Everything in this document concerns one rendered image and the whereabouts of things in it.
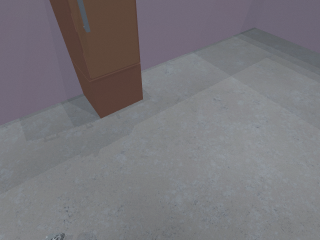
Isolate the handle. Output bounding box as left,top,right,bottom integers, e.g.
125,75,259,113
77,0,91,33

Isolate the cupboard door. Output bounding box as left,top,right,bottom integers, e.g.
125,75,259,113
68,0,139,79

